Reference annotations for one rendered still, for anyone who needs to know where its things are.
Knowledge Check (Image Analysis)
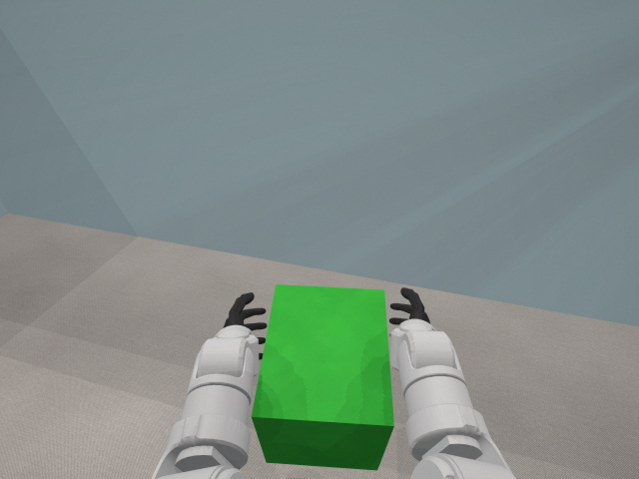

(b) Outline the right robot hand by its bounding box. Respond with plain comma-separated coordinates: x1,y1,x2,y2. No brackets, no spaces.
389,287,430,325

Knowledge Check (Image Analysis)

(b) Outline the right robot upper arm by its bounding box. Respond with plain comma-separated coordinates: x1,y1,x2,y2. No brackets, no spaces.
410,453,516,479

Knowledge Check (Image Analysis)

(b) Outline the carton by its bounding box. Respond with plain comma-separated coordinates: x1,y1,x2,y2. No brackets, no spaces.
252,284,394,470

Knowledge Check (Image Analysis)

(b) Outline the robot left forearm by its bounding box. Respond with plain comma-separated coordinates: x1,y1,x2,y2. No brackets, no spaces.
151,325,259,479

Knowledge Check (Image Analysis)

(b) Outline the left robot hand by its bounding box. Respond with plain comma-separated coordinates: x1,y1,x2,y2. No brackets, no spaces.
224,292,267,360

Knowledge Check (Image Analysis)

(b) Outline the robot right forearm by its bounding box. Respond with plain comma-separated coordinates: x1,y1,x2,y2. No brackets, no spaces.
389,319,515,477

